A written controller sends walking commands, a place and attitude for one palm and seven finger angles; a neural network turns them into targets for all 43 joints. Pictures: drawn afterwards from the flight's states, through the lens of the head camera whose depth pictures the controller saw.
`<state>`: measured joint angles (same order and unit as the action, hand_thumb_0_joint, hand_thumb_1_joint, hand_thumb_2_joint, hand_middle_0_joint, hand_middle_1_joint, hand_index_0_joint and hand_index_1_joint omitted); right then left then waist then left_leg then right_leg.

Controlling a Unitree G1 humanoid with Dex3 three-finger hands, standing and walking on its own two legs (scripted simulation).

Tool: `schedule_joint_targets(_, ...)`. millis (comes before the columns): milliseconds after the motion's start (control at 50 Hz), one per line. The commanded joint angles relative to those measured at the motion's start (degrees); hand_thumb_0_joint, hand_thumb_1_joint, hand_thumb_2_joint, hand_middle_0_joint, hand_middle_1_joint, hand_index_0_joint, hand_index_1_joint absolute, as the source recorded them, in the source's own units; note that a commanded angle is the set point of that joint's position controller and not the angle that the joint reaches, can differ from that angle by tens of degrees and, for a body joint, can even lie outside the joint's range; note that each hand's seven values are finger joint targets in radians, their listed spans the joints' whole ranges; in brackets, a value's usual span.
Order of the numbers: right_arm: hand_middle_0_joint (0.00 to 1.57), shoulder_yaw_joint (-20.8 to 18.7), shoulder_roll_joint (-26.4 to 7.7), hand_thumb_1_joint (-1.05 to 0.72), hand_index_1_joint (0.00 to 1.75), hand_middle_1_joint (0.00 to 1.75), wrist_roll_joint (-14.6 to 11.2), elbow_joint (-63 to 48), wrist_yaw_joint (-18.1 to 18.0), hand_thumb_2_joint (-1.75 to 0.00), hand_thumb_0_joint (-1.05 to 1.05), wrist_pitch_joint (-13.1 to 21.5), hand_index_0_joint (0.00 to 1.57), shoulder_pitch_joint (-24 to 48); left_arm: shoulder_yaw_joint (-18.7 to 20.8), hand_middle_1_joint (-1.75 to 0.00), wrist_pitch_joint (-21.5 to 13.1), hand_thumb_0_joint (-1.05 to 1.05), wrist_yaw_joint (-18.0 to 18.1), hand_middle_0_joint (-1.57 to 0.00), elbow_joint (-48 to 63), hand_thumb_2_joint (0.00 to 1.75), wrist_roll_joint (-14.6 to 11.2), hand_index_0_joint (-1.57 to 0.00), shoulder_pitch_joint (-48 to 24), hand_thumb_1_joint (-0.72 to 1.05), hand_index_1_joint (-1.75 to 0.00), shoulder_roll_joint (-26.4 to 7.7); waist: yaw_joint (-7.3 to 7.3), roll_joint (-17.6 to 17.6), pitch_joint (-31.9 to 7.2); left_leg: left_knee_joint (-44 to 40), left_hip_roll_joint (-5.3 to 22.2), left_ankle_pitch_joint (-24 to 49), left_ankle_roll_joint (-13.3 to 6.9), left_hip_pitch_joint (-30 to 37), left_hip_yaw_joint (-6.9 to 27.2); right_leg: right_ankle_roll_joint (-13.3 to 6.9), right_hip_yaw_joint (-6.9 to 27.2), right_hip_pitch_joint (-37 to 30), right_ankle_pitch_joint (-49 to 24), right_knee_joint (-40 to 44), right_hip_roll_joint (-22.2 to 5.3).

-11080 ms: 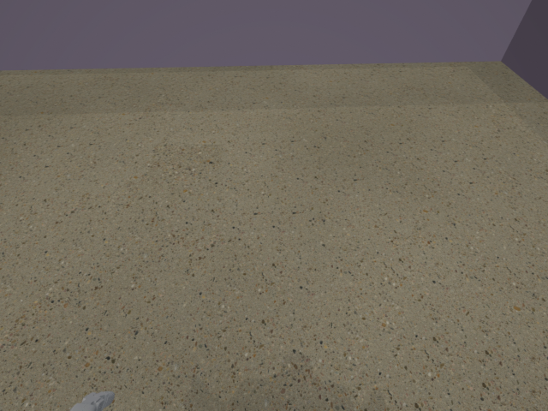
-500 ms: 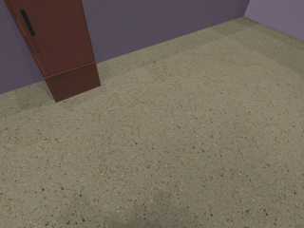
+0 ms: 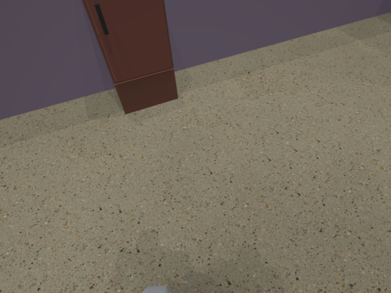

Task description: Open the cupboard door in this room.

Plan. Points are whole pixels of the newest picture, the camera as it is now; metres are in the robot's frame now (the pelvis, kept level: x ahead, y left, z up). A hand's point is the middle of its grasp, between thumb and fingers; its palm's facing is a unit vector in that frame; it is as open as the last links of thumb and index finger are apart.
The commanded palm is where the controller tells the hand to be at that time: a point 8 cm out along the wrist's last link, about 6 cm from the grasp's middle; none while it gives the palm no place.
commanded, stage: turn or walk to find it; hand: left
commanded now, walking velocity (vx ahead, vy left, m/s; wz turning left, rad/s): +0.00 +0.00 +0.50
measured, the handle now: (101, 18) +1.45 +0.61 -0.04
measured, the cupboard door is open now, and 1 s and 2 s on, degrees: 0 0 0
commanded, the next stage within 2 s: stand and wait in 1.08 s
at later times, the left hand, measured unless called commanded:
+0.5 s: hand out of the picture +0.03 +0.27 -0.16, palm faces +0.21 -0.95 -0.23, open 7.4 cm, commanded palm none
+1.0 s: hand out of the picture +0.07 +0.17 -0.16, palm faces +0.40 -0.89 -0.21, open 7.3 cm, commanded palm none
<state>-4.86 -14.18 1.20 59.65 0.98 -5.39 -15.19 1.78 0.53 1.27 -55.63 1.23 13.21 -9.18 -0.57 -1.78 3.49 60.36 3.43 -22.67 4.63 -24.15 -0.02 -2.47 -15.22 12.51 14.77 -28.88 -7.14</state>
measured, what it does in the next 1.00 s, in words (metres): walks ahead, turning left: left foot, then right foot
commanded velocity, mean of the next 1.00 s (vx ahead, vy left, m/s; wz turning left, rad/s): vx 0.32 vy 0.00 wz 0.27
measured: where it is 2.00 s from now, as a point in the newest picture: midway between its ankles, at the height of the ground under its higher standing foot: (183, 262)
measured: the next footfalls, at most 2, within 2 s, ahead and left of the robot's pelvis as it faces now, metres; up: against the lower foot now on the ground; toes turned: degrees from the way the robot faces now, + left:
left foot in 0.18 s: +0.00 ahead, +0.16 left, +0.00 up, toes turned +12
right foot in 0.66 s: +0.19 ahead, -0.06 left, +0.00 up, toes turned +6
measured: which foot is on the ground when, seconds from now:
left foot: up 0.00-0.16, down 0.18-0.68, up 0.70-1.00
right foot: down 0.00-0.18, up 0.20-0.64, down 0.66-1.00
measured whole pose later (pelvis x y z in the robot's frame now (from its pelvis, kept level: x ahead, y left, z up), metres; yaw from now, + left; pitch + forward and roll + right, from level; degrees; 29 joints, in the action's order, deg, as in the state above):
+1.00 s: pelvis +0.19 +0.03 +0.00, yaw +20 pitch -1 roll +1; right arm -4.4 -12.4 1.6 60.1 1.7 -0.8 -14.1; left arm 1.0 -4.6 0.5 -64.4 1.3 24.4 -7.2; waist 0.7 -2.4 0.9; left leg 60.4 6.2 -6.6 1.6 -35.5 -1.7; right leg -1.2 -13.7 0.7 16.6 -18.3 -2.8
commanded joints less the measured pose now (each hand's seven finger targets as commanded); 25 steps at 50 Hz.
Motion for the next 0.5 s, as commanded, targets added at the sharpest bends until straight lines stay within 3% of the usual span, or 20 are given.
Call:
schedule_joint_targets(0,0.20,0.08,-1.70,-0.90,0.30,0.30,-0.37,-6.09,0.04,-0.90,0.00,2.33,0.20,5.67,3.48,-0.30,-0.58,0.00,0.85,-0.20,2.63,0.90,0.56,-0.20,3.00,0.90,-0.30,-13.05,3.32,12.67,-2.10,-9.38,0.45,-3.50,-0.61,-2.74,-3.28,-5.08,11.27,-5.79,-9.55,10.90,-15.68)
schedule_joint_targets(60,0.20,0.44,-1.61,-0.90,0.30,0.30,-0.67,-6.76,-0.09,-0.90,0.00,3.04,0.20,5.08,4.02,-0.30,-0.29,0.00,0.74,-0.20,2.67,0.90,0.72,-0.20,2.48,0.90,-0.30,-14.39,2.98,13.26,-4.01,-16.76,0.05,-4.20,-1.52,1.32,-5.21,-5.32,10.17,-5.70,-13.31,7.65,-16.59)
schedule_joint_targets(80,0.20,0.42,-1.65,-0.90,0.30,0.30,-0.70,-6.65,-0.18,-0.90,0.00,3.31,0.20,3.68,4.06,-0.30,-0.17,0.00,0.65,-0.20,2.55,0.90,0.64,-0.20,1.86,0.90,-0.30,-14.61,2.10,13.28,-4.96,-20.66,-0.23,-2.19,-1.75,3.61,-5.98,-4.47,8.76,-5.46,-14.32,5.51,-16.38)
schedule_joint_targets(120,0.20,0.12,-3.10,-0.90,0.30,0.30,-0.55,-5.95,-0.14,-0.90,0.00,4.00,0.20,-0.30,4.02,-0.30,0.37,0.00,0.36,-0.20,2.77,0.90,-0.07,-0.20,0.87,0.90,-0.30,-13.86,-0.58,7.23,-7.08,-33.50,-0.57,9.28,-2.69,14.09,-5.74,-0.14,4.72,0.15,-10.08,-2.71,-13.97)
schedule_joint_targets(140,0.20,-0.74,-7.16,-0.90,0.30,0.30,-0.31,-5.67,-0.27,-0.90,0.00,4.65,0.20,-2.41,3.73,-0.30,0.75,0.00,0.16,-0.20,3.75,0.90,-0.58,-0.20,1.21,0.90,-0.30,-11.29,-1.98,-4.59,-7.82,-40.58,6.56,12.93,-5.50,20.20,5.56,3.35,2.67,8.99,-0.79,-13.32,-8.88)
schedule_joint_targets(160,0.20,-1.92,-12.66,-0.90,0.30,0.30,0.16,-6.14,-0.75,-0.90,0.00,4.59,0.20,-3.62,2.61,-0.30,1.09,0.00,-0.28,-0.20,6.24,0.90,-0.61,-0.20,-1.20,0.90,-0.30,-7.59,-3.29,-19.14,-5.02,-44.80,18.55,20.97,-11.47,21.81,22.02,7.32,3.43,22.44,21.52,-24.71,-1.42)
schedule_joint_targets(180,0.20,-1.98,-13.87,-0.90,0.30,0.30,0.38,-5.24,-0.96,-0.90,0.00,4.21,0.20,-5.36,2.48,-0.30,1.59,0.00,-0.37,-0.20,7.15,0.90,-0.02,-0.20,-4.81,0.90,-0.30,-8.57,-4.55,-12.73,-4.68,-46.19,21.67,13.37,-14.93,18.72,22.29,6.23,8.79,22.59,21.16,-30.99,-1.20)
schedule_joint_targets(200,0.20,-1.48,-12.53,-0.90,0.30,0.30,0.53,-5.38,-1.32,-0.90,0.00,4.53,0.20,-4.11,2.59,-0.30,1.73,0.00,-0.74,-0.20,7.08,0.90,0.32,-0.20,-6.11,0.90,-0.30,-8.57,-3.92,-11.44,-3.72,-48.45,19.09,0.57,-14.42,16.36,21.75,5.94,11.17,23.85,17.37,-33.00,-1.92)
schedule_joint_targets(220,0.20,-1.02,-10.96,-0.90,0.30,0.30,0.58,-5.93,-1.69,-0.90,0.00,4.85,0.20,-1.64,2.86,-0.30,1.48,0.00,-1.15,-0.20,6.40,0.90,0.45,-0.20,-7.30,0.90,-0.30,-8.47,-3.21,-12.80,-1.38,-49.57,16.44,-7.11,-13.35,14.93,21.34,6.12,11.95,25.94,13.69,-35.52,-1.42)
schedule_joint_targets(240,0.20,-0.40,-9.39,-0.90,0.30,0.30,0.51,-6.65,-1.76,-0.90,0.00,5.19,0.20,0.87,3.07,-0.30,1.07,0.00,-1.79,-0.20,5.76,0.90,0.48,-0.20,-6.86,0.90,-0.30,-9.07,-1.99,-11.42,1.51,-50.32,14.08,-9.89,-12.46,12.10,19.03,5.96,12.77,25.76,9.19,-37.09,-1.18)
schedule_joint_targets(260,0.20,0.18,-8.23,-0.90,0.30,0.30,0.40,-7.07,-1.71,-0.90,0.00,5.84,0.20,1.95,3.01,-0.30,0.65,0.00,-2.33,-0.20,4.75,0.90,0.60,-0.20,-4.66,0.90,-0.30,-9.18,-0.89,-9.85,1.80,-50.28,11.80,-7.85,-11.70,12.46,16.53,6.02,12.76,25.41,5.66,-37.62,-0.67)
schedule_joint_targets(300,0.20,0.37,-7.48,-0.90,0.30,0.30,-0.01,-6.82,-1.74,-0.90,0.00,6.98,0.20,0.83,2.80,-0.30,-0.09,0.00,-2.88,-0.20,2.94,0.90,0.59,-0.20,-2.31,0.90,-0.30,-9.07,-0.48,-6.49,0.10,-49.81,9.52,-1.78,-11.51,15.46,13.58,6.55,12.16,24.88,1.98,-37.51,0.02)
schedule_joint_targets(360,0.20,0.19,-6.98,-0.90,0.30,0.30,-0.26,-5.75,-1.76,-0.90,0.00,7.82,0.20,-3.02,2.38,-0.30,-0.62,0.00,-2.77,-0.20,3.17,0.90,0.60,-0.20,-2.78,0.90,-0.30,-8.88,-1.15,-4.59,-0.92,-49.33,9.80,4.97,-13.51,20.36,13.62,7.37,12.67,26.24,0.94,-35.11,0.04)
schedule_joint_targets(480,0.20,-0.17,-6.48,-0.90,0.30,0.30,0.08,-3.69,-1.87,-0.90,0.00,8.31,0.20,-7.05,1.81,-0.30,-1.29,0.00,-2.91,-0.20,5.47,0.90,0.30,-0.20,-7.59,0.90,-0.30,-7.19,-2.23,-4.94,1.57,-50.10,11.22,5.21,-16.05,20.51,15.62,7.53,12.68,24.90,2.70,-22.36,-0.76)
